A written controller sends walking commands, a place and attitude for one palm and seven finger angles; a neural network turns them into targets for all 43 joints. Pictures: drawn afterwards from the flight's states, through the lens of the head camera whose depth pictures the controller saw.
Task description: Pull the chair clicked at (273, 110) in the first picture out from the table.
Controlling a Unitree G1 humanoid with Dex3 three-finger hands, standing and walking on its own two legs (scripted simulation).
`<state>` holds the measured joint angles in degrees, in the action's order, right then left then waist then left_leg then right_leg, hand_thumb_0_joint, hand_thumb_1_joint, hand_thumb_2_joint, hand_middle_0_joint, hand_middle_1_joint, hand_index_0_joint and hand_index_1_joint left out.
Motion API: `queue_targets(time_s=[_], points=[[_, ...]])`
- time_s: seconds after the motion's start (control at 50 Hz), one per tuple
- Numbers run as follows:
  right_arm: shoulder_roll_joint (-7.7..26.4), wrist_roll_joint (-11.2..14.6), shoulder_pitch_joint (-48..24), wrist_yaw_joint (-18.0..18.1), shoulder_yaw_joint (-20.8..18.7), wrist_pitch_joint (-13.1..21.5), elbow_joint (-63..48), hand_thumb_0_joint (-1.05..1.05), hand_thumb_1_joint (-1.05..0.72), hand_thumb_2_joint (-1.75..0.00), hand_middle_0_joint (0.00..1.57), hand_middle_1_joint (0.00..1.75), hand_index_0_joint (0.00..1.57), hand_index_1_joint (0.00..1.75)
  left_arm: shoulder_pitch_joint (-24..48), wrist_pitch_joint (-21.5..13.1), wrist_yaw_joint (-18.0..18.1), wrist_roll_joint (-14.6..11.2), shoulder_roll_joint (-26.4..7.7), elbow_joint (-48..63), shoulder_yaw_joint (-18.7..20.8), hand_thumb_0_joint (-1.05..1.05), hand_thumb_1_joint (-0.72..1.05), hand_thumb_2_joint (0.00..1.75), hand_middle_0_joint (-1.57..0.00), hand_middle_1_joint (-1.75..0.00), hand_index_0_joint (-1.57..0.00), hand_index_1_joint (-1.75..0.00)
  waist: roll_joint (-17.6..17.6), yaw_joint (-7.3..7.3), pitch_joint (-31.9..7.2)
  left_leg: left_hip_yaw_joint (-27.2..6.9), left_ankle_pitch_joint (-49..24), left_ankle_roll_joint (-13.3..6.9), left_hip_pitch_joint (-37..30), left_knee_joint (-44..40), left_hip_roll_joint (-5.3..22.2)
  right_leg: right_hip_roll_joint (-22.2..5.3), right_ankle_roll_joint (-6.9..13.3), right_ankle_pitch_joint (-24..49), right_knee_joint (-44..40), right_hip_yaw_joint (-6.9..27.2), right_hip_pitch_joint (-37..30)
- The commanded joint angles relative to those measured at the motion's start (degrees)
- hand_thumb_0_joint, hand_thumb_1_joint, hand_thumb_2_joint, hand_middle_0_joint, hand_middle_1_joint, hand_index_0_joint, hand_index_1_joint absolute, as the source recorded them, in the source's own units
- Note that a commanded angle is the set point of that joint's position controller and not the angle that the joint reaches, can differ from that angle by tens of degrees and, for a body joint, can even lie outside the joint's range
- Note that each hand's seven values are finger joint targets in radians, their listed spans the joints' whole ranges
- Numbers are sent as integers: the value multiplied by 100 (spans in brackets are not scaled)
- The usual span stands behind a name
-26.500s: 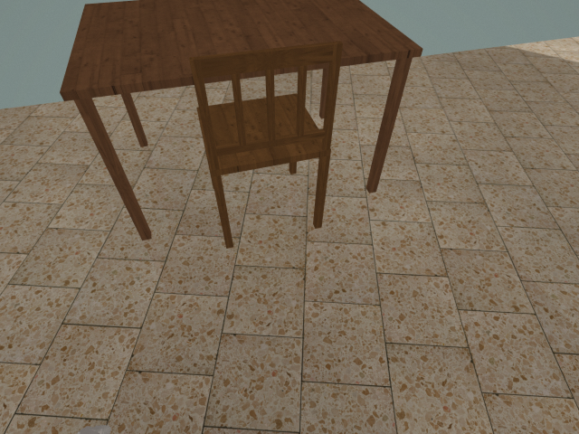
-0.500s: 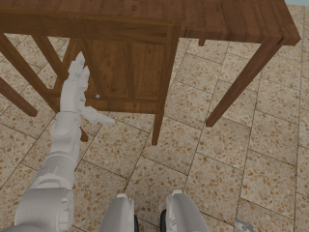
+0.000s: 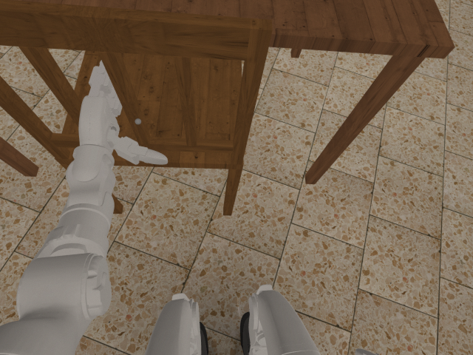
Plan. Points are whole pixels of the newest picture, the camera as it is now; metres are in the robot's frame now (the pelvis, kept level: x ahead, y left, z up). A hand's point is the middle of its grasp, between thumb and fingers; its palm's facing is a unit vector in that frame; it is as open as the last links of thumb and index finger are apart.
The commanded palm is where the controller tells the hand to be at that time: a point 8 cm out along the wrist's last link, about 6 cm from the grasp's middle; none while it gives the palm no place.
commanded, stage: push the fingers through the gap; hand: left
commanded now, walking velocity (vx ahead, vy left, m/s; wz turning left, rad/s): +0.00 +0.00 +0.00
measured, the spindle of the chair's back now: (130, 103) +0.54 +0.15 +0.01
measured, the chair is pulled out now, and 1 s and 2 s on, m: -0.01 -0.01 0.03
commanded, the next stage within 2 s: hook a spindle and tug to test in 0.56 s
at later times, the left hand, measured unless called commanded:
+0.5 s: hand (141, 113) +0.51 +0.13 +0.03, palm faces -0.05 -1.00 -0.02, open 17.0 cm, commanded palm +0.48 +0.17 +0.03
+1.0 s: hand (141, 112) +0.51 +0.13 +0.03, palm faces -0.05 -1.00 -0.02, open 15.7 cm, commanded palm +0.48 +0.17 +0.03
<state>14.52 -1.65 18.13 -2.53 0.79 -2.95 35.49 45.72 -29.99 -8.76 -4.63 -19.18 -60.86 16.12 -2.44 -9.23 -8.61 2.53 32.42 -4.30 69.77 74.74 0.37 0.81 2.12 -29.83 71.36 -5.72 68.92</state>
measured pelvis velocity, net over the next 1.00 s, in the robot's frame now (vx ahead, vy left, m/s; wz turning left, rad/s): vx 0.00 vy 0.00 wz -0.01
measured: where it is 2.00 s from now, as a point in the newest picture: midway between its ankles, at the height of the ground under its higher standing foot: outside the picture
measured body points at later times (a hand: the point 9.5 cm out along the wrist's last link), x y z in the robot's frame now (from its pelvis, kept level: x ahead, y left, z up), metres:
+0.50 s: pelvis +0.00 +0.01 +0.00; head +0.16 +0.03 +0.42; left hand +0.51 +0.18 +0.03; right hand +0.02 -0.25 -0.12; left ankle +0.02 +0.07 -0.61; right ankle +0.03 -0.10 -0.61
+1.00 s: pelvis +0.00 +0.00 +0.00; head +0.16 +0.02 +0.42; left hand +0.51 +0.18 +0.03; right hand +0.03 -0.26 -0.12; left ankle +0.02 +0.07 -0.61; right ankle +0.03 -0.10 -0.61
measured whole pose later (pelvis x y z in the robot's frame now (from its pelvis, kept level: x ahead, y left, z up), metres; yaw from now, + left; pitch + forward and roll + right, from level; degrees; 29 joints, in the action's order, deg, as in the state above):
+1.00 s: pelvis +0.00 +0.00 +0.00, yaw +0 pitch +28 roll -4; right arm 14.3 -2.3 18.4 -3.4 1.1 -5.5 34.5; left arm 48.6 -29.6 -6.4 -3.0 -19.8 -62.8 16.8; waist -2.5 -10.6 -8.8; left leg 2.2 32.9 -4.4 70.6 75.1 0.6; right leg 1.2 1.9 -29.9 71.0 -5.9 69.5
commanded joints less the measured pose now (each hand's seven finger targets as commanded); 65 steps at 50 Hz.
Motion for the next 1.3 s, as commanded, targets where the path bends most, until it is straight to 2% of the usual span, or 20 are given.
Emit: queue_targets(time_s=[0.0, 0.08, 0.14, 0.22, 0.24, 0.26, 0.3, 0.38, 0.46, 0.6, 0.64, 0.74, 0.78, 0.88, 0.94, 0.98, 1.06, 1.14, 1.18, 1.28], points=[[1031, -4, 956, 51, -345, 32, -278, 0, -90, -90, 20, 30, 20, 30, 2456, -429, 85, 17, -1199, 1113, 274, 0, -50, 30, -6, -8, -6, -8, -491, -148, -3035, -828, -2556, 278, -2387, -806, 71, 74, -26, 1801, -751, 441, -1219], [1006, -24, 985, 20, -327, -4, -270, 0, -90, -90, 20, 30, 20, 30, 2619, -419, 126, 36, -984, 915, 124, 0, -50, 30, -6, -8, -6, -8, -454, -293, -2873, -865, -2540, 267, -2402, -804, 90, 97, -29, 1728, -775, 408, -1038], [1040, -48, 1031, 19, -319, -35, -273, 0, -90, -90, 20, 30, 20, 30, 2728, -416, 137, 94, -1196, 874, 263, 0, -50, 30, -6, -8, -6, -8, -484, -258, -3008, -869, -2529, 267, -2343, -768, 85, 90, -27, 1732, -744, 424, -1098], [1018, -48, 1026, -34, -348, -93, -327, 0, -90, -90, 20, 30, 20, 30, 2447, -414, 102, 84, -874, 939, 58, 0, -50, 30, -6, -8, -6, -8, -786, -181, -3193, -1015, -2979, 372, -2878, -825, 154, 89, -7, 1797, -705, 350, -848], [1018, -50, 1025, -50, -347, -116, -306, 0, -90, -90, 20, 30, 20, 30, 2561, -391, 101, 71, -787, 992, -23, 0, -50, 30, -6, -8, -6, -8, -684, -250, -3112, -1044, -2885, 368, -2840, -832, 175, 95, -21, 1737, -722, 328, -806], [1051, -46, 1067, -44, -358, -147, -305, 0, -90, -90, 20, 30, 20, 30, 2414, -348, 130, 93, -971, 847, 148, 0, -50, 30, -6, -8, -6, -8, -500, -210, -3026, -1031, -2770, 350, -2698, -846, 168, 106, -22, 1693, -733, 331, -886], [1058, -38, 1063, -37, -352, -179, -301, 0, -90, -90, 20, 30, 20, 30, 2555, -311, 182, 99, -912, 801, 111, 0, -50, 30, -6, -8, -6, -8, -442, -284, -2915, -1014, -2622, 321, -2584, -841, 166, 96, -43, 1624, -747, 338, -789], [1056, -57, 1081, -13, -343, -153, -303, 0, -90, -90, 20, 30, 20, 30, 2957, -427, 308, 148, -1181, 1080, 260, 0, -50, 30, -6, -8, -6, -8, -535, -316, -3074, -1006, -2475, 298, -2548, -812, 144, 98, -37, 1589, -727, 384, -875], [1022, -70, 1081, -16, -312, -152, -303, 0, -90, -90, 20, 30, 20, 30, 2768, -462, 295, 208, -1296, 992, 322, 0, -50, 30, -6, -8, -6, -8, -611, -245, -3118, -910, -2586, 297, -2445, -791, 108, 110, -26, 1742, -738, 415, -1122], [1032, -30, 1071, -33, -317, -200, -311, 0, -90, -90, 20, 30, 20, 30, 2616, -318, 117, 98, -947, 791, 59, 0, -50, 30, -6, -8, -6, -8, -543, -330, -2914, -944, -2577, 293, -2464, -817, 132, 115, -31, 1726, -786, 378, -969], [1061, -34, 1095, -13, -323, -211, -312, 0, -90, -90, 20, 30, 20, 30, 2633, -290, 132, 81, -1121, 778, 195, 0, -50, 30, -6, -8, -6, -8, -406, -336, -2880, -879, -2455, 252, -2284, -797, 105, 119, -40, 1724, -821, 417, -1094], [1033, -64, 1066, -16, -343, -168, -309, 0, -90, -90, 20, 30, 20, 30, 2800, -444, 189, 87, -1115, 1197, 192, 0, -50, 30, -15, -35, -15, -35, -719, -270, -3304, -943, -2769, 312, -2709, -766, 123, 109, -25, 1828, -745, 397, -1038], [1000, -53, 1066, -34, -335, -174, -313, 0, -90, -90, 20, 30, 20, 30, 2768, -441, 162, 81, -854, 1172, -38, 0, -50, 30, -18, -46, -18, -46, -771, -324, -3241, -978, -2855, 329, -2794, -803, 139, 111, -23, 1853, -746, 375, -973], [1023, -48, 1063, -21, -329, -207, -307, 0, -90, -90, 20, 30, 20, 30, 2655, -332, 241, 94, -1012, 917, 150, 0, -50, 30, -27, -74, -27, -74, -453, -308, -2956, -863, -2526, 257, -2340, -782, 87, 119, -35, 1785, -795, 412, -1136], [1013, -44, 1021, -25, -326, -217, -350, 0, -90, -90, 20, 30, 20, 30, 2561, -366, 261, 119, -1072, 1001, 184, 0, -50, 30, -32, -90, -32, -90, -518, -252, -3055, -819, -2596, 267, -2331, -770, 74, 112, -34, 1893, -788, 438, -1249], [986, -51, 1029, -31, -322, -207, -342, 0, -90, -90, 20, 30, 20, 30, 2746, -400, 239, 130, -901, 1016, 18, 0, -39, 35, -36, -101, -36, -101, -543, -334, -3016, -865, -2574, 262, -2382, -765, 85, 112, -33, 1846, -766, 431, -1130], [1001, -41, 1014, -34, -344, -213, -341, 0, -90, -90, 20, 30, 20, 30, 2550, -392, 198, 123, -941, 1041, 42, 0, -16, 44, -43, -123, -43, -123, -554, -274, -3124, -838, -2693, 276, -2451, -751, 89, 119, -29, 1954, -776, 438, -1223], [994, -41, 991, -43, -362, -218, -318, 0, -90, -90, 20, 30, 20, 30, 2574, -386, 179, 63, -686, 1172, -154, 0, 6, 54, -50, -145, -50, -145, -618, -302, -3161, -894, -2830, 299, -2683, -783, 113, 118, -29, 1954, -795, 399, -1100], [973, -34, 1003, -46, -368, -203, -343, 0, -90, -90, 20, 30, 20, 30, 2500, -386, 180, 32, -576, 1279, -209, 0, 17, 59, -50, -145, -50, -145, -643, -281, -3291, -909, -2947, 299, -2771, -790, 116, 116, -25, 2038, -775, 392, -1125], [982, -28, 1001, -33, -359, -200, -300, 0, -90, -90, 20, 30, 20, 30, 2557, -400, 205, 39, -770, 1279, -92, 0, 45, 71, -50, -145, -50, -145, -556, -292, -3081, -841, -2760, 275, -2558, -821, 86, 118, -21, 2007, -824, 422, -1258]])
